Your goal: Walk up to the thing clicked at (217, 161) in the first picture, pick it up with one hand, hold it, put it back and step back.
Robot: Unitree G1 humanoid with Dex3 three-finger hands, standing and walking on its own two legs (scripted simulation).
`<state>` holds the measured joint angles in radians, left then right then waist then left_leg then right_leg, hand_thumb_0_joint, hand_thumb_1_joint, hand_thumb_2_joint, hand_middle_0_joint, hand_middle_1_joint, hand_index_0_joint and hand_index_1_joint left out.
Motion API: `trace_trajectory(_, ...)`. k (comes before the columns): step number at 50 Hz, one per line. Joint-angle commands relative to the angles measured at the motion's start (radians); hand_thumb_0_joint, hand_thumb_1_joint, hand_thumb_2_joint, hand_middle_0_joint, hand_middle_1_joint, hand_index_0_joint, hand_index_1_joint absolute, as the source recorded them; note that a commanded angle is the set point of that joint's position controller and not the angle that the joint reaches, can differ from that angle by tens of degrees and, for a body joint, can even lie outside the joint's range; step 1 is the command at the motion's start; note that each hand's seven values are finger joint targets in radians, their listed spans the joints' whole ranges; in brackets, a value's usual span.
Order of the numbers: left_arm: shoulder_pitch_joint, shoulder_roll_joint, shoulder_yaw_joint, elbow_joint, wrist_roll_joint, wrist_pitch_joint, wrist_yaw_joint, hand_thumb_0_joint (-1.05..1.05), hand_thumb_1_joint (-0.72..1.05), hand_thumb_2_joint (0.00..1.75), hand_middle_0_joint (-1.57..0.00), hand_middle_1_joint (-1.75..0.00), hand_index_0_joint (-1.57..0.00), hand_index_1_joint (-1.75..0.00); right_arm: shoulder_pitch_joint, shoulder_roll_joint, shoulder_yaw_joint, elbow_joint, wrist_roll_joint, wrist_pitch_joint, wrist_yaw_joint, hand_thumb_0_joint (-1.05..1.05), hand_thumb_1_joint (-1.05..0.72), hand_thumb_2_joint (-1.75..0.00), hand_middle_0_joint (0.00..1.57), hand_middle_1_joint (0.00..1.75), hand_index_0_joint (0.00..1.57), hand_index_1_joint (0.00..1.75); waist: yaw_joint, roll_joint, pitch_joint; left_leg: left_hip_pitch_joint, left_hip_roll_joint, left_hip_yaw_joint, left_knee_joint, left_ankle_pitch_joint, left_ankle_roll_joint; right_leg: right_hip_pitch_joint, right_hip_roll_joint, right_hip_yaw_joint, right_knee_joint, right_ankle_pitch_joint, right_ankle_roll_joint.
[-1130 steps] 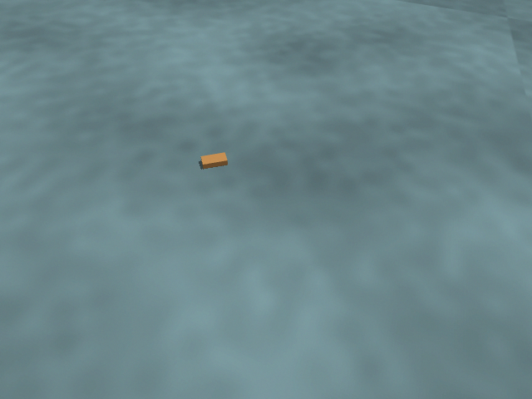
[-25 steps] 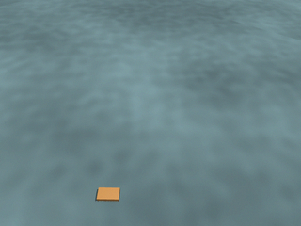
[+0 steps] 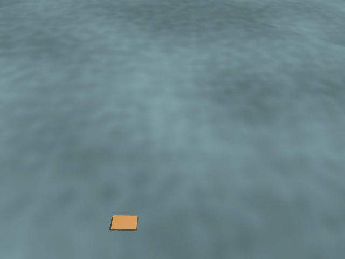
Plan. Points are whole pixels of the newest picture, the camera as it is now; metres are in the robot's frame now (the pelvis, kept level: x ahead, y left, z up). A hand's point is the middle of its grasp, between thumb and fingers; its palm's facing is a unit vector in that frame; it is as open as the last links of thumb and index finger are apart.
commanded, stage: stand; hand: left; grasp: from above
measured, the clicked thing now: (125, 223) +0.44 +0.24 -0.77
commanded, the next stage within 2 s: rise first in 0.50 s
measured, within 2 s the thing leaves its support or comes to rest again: neither
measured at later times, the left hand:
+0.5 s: hand out of the picture +0.07 +0.26 -0.16, palm faces -0.03 -0.94 -0.35, open 7.4 cm
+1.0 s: hand out of the picture +0.15 +0.26 -0.18, palm faces -0.07 -0.92 -0.39, open 12.0 cm
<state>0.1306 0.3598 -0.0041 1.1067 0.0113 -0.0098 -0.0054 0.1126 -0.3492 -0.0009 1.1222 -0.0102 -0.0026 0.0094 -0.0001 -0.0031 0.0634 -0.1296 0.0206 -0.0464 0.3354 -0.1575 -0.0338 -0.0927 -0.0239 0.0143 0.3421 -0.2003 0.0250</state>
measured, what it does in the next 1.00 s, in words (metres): stands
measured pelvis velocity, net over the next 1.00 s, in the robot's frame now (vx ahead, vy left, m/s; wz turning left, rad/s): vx -0.01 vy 0.01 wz -0.02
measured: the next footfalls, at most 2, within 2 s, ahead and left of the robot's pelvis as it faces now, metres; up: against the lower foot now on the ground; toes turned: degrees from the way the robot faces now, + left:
none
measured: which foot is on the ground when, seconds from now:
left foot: down 0.00-1.00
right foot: down 0.00-1.00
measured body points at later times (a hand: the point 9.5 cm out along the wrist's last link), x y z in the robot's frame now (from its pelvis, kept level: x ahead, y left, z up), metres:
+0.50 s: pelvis +0.00 +0.00 +0.00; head +0.01 +0.00 +0.45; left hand +0.07 +0.30 -0.13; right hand +0.07 -0.30 -0.13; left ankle +0.02 +0.14 -0.75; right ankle -0.01 -0.14 -0.75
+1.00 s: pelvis -0.01 +0.01 -0.04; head +0.04 +0.01 +0.41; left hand +0.15 +0.30 -0.16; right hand +0.10 -0.26 -0.15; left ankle +0.02 +0.14 -0.75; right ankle -0.01 -0.14 -0.75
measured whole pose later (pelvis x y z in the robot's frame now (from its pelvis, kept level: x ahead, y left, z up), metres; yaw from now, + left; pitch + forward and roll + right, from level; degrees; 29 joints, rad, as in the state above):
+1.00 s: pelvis -0.01 +0.01 -0.04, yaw -1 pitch +8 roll +0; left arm 0.01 0.32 0.15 0.91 0.16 0.09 -0.01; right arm 0.24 -0.24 -0.03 0.70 0.02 -0.05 -0.01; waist -0.03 0.00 -0.04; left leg -0.59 0.02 -0.04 0.77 -0.34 -0.03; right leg -0.55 -0.01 0.04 0.77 -0.37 0.03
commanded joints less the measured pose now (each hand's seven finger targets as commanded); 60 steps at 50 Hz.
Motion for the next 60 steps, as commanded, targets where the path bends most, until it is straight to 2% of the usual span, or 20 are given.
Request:
trace_trajectory(1,-0.030,0.220,0.046,-0.058,-0.002,-0.017,0.012,0.00,0.90,0.90,-0.20,-0.30,-0.20,-0.30,-0.036,-0.215,-0.038,-0.056,0.003,-0.023,-0.015,0.00,-0.90,-0.90,0.20,0.30,0.20,0.30,0.000,-0.001,-0.079,0.027,0.095,-0.060,-0.040,0.124,0.043,-0.020,-0.103,0.061,-0.066,0.103,-0.042)
trace_trajectory(7,-0.021,0.221,0.050,-0.052,0.000,-0.014,0.010,0.00,0.90,0.90,-0.20,-0.30,-0.20,-0.30,-0.037,-0.225,-0.044,-0.053,0.001,-0.019,-0.013,0.00,-0.90,-0.90,0.20,0.30,0.20,0.30,0.002,0.012,-0.034,-0.002,0.088,-0.069,-0.066,-0.014,0.046,-0.059,-0.095,0.064,-0.081,-0.020,-0.045)
trace_trajectory(12,-0.024,0.222,0.050,-0.058,0.000,-0.021,0.012,0.00,0.90,0.90,-0.20,-0.30,-0.20,-0.30,-0.035,-0.217,-0.044,-0.059,0.002,-0.022,-0.013,0.00,-0.90,-0.90,0.20,0.30,0.20,0.30,-0.001,-0.001,-0.107,0.046,0.097,-0.059,-0.023,0.150,0.048,-0.010,-0.107,0.065,-0.061,0.138,-0.044)
trace_trajectory(15,-0.027,0.219,0.048,-0.057,-0.004,-0.022,0.013,0.00,0.90,0.90,-0.20,-0.30,-0.20,-0.30,-0.025,-0.219,-0.041,-0.054,0.005,-0.021,-0.015,0.00,-0.90,-0.90,0.20,0.30,0.20,0.30,-0.004,-0.004,-0.102,0.047,0.098,-0.059,-0.021,0.166,0.049,-0.005,-0.108,0.066,-0.060,0.161,-0.042)
trace_trajectory(28,-0.026,0.218,0.048,-0.056,-0.002,-0.018,0.013,0.00,0.90,0.90,-0.20,-0.30,-0.20,-0.30,-0.029,-0.222,-0.040,-0.059,0.004,-0.022,-0.017,0.00,-0.90,-0.90,0.20,0.30,0.20,0.30,-0.002,0.003,-0.084,0.037,0.099,-0.058,-0.028,0.149,0.047,-0.012,-0.106,0.062,-0.063,0.130,-0.043)
trace_trajectory(30,-0.029,0.216,0.047,-0.057,-0.003,-0.016,0.013,0.00,0.82,0.93,-0.15,-0.38,-0.16,-0.38,-0.027,-0.215,-0.037,-0.055,0.003,-0.020,-0.016,0.00,-0.91,-0.90,0.20,0.30,0.20,0.30,-0.001,-0.008,-0.048,0.012,0.093,-0.061,-0.042,0.103,0.042,-0.032,-0.102,0.061,-0.074,0.075,-0.042)
trace_trajectory(31,-0.380,0.060,0.061,-0.408,-0.048,-0.116,0.027,0.00,0.74,0.93,-0.21,-0.46,-0.19,-0.46,-0.033,-0.059,-0.007,-0.350,0.066,-0.077,-0.036,0.00,-0.97,-0.92,0.20,0.30,0.20,0.30,-0.113,0.059,-0.037,-0.087,-0.038,0.094,0.034,-0.057,0.037,-0.243,0.011,-0.013,-0.002,0.031,-0.027)
trace_trajectory(32,-0.501,0.104,0.076,-0.377,-0.047,-0.112,0.034,0.00,0.66,0.95,-0.20,-0.54,-0.17,-0.54,0.016,-0.078,-0.005,-0.288,0.067,-0.078,-0.044,0.00,-0.92,-0.91,0.20,0.30,0.20,0.30,-0.082,0.022,-0.059,-0.078,-0.040,0.085,0.037,-0.093,0.038,-0.201,0.017,-0.028,0.002,-0.020,-0.028)
trace_trajectory(33,-0.302,0.154,0.120,-0.138,-0.029,-0.063,0.036,0.00,0.58,0.97,-0.17,-0.62,-0.14,-0.62,0.045,-0.107,-0.014,-0.268,0.064,-0.068,-0.049,0.00,-0.91,-0.91,0.20,0.30,0.20,0.30,-0.074,-0.023,-0.020,-0.111,-0.046,0.088,0.051,-0.127,0.043,-0.223,0.027,-0.040,0.001,-0.074,-0.032)
trace_trajectory(34,-0.231,0.169,0.140,-0.090,-0.014,-0.047,0.021,0.00,0.50,0.94,-0.15,-0.70,-0.14,-0.70,0.051,-0.111,-0.029,-0.303,0.061,-0.057,-0.047,0.00,-0.90,-0.90,0.20,0.30,0.20,0.30,-0.041,-0.038,-0.018,-0.149,-0.034,0.088,0.084,-0.107,0.043,-0.230,0.031,-0.050,0.036,-0.074,-0.033)
trace_trajectory(36,-0.324,0.249,0.177,-0.152,0.023,-0.056,0.006,0.00,0.34,0.94,-0.13,-0.82,-0.13,-0.82,0.076,-0.113,-0.059,-0.334,0.051,-0.069,-0.062,0.00,-0.88,-0.89,0.20,0.30,0.20,0.30,-0.030,-0.036,-0.151,-0.151,-0.032,0.075,0.131,-0.046,0.044,-0.231,0.027,-0.042,0.093,-0.008,-0.033)
trace_trajectory(38,-0.192,0.225,0.192,-0.063,0.073,-0.035,-0.017,0.00,0.18,0.91,-0.10,-0.94,-0.13,-0.91,0.098,-0.103,-0.073,-0.370,0.034,-0.077,-0.054,0.00,-0.89,-0.90,0.20,0.30,0.20,0.30,-0.016,-0.035,-0.202,-0.216,-0.038,0.067,0.200,-0.021,0.040,-0.258,0.028,-0.044,0.166,0.019,-0.033)
trace_trajectory(39,-0.131,0.220,0.213,-0.048,0.103,-0.025,-0.026,0.00,0.10,0.92,-0.08,-0.98,-0.11,-0.95,0.101,-0.100,-0.085,-0.391,0.025,-0.079,-0.046,0.00,-0.89,-0.89,0.20,0.30,0.20,0.30,0.019,0.002,-0.235,-0.249,-0.043,0.070,0.231,-0.016,0.035,-0.266,0.028,-0.041,0.198,0.009,-0.040)
trace_trajectory(41,-0.118,0.210,0.230,-0.156,0.119,-0.008,-0.024,0.00,-0.06,0.95,-0.07,-1.02,-0.09,-1.00,0.099,-0.090,-0.094,-0.445,0.022,-0.083,-0.040,0.00,-0.89,-0.89,0.20,0.30,0.20,0.30,0.038,0.073,-0.332,-0.225,-0.047,0.076,0.252,0.004,0.025,-0.256,0.032,-0.035,0.235,0.015,-0.044)
trace_trajectory(44,-0.113,0.138,0.189,-0.173,0.141,0.060,-0.006,0.00,-0.30,0.96,-0.05,-1.08,-0.07,-1.05,0.074,-0.074,-0.084,-0.502,0.028,-0.084,-0.034,0.00,-0.87,-0.89,0.20,0.30,0.20,0.30,0.015,0.044,-0.257,-0.310,-0.044,0.069,0.285,-0.041,0.026,-0.329,0.036,-0.041,0.260,-0.034,-0.039)
trace_trajectory(46,-0.154,0.164,0.204,-0.250,0.149,0.090,0.006,0.00,-0.45,0.99,-0.07,-1.07,-0.07,-1.06,0.063,-0.072,-0.091,-0.536,0.030,-0.089,-0.031,0.00,-0.90,-0.90,0.20,0.30,0.20,0.30,0.010,0.038,-0.260,-0.356,-0.033,0.063,0.322,-0.083,0.025,-0.393,0.042,-0.043,0.300,-0.080,-0.039)
trace_trajectory(49,-0.110,0.136,0.200,-0.309,0.155,0.117,0.011,0.00,-0.56,1.00,-0.07,-1.07,-0.07,-1.08,0.072,-0.069,-0.093,-0.578,0.031,-0.105,-0.026,0.00,-0.90,-0.90,0.20,0.30,0.20,0.30,-0.002,0.011,-0.251,-0.416,-0.021,0.047,0.366,-0.150,0.028,-0.469,0.050,-0.054,0.359,-0.147,-0.038)
trace_trajectory(53,-0.083,0.166,0.230,-0.460,0.180,0.116,0.017,0.00,-0.58,1.01,-0.07,-1.06,-0.06,-1.07,0.094,-0.052,-0.096,-0.611,0.030,-0.130,-0.030,0.00,-0.90,-0.90,0.20,0.30,0.20,0.30,-0.006,0.015,-0.334,-0.460,-0.025,0.052,0.461,-0.119,0.036,-0.507,0.041,-0.037,0.433,-0.119,-0.035)
trace_trajectory(55,-0.106,0.158,0.211,-0.552,0.192,0.110,0.015,0.00,-0.59,1.02,-0.08,-1.05,-0.06,-1.07,0.091,-0.051,-0.097,-0.624,0.026,-0.143,-0.036,0.00,-0.91,-0.91,0.20,0.30,0.20,0.30,-0.021,0.038,-0.342,-0.482,-0.017,0.052,0.500,-0.128,0.036,-0.568,0.042,-0.033,0.479,-0.119,-0.034)
trace_trajectory(60,0.034,0.157,0.231,-0.635,0.220,0.128,0.023,0.00,-0.57,1.03,-0.06,-1.05,-0.05,-1.06,0.102,-0.041,-0.097,-0.645,0.020,-0.165,-0.049,0.00,-0.90,-0.90,0.20,0.30,0.20,0.30,-0.023,0.065,-0.388,-0.507,-0.009,0.050,0.570,-0.102,0.036,-0.609,0.040,-0.035,0.546,-0.096,-0.035)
